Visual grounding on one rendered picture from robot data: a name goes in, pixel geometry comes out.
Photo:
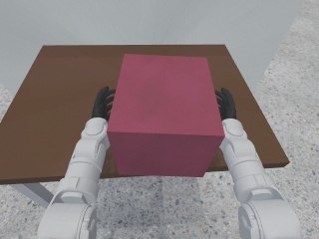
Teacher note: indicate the carton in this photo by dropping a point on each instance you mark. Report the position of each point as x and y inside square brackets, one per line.
[165, 119]

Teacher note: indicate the right robot hand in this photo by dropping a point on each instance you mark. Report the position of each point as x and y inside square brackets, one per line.
[227, 106]

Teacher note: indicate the robot left upper arm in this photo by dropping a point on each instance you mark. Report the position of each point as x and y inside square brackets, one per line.
[69, 221]

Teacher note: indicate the robot right upper arm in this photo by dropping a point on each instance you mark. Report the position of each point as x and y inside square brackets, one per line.
[267, 219]

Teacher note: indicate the table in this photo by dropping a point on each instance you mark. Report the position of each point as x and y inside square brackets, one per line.
[44, 122]

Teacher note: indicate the right robot forearm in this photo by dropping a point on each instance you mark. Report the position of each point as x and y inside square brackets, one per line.
[251, 182]

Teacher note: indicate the left robot forearm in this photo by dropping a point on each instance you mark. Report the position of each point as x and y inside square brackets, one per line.
[80, 184]

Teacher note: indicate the left robot hand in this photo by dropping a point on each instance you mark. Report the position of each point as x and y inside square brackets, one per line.
[100, 108]

